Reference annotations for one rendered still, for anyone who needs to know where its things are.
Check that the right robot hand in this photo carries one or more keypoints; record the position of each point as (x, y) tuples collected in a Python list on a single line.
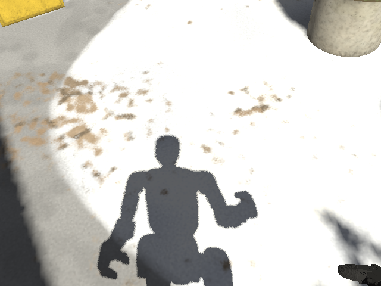
[(364, 274)]

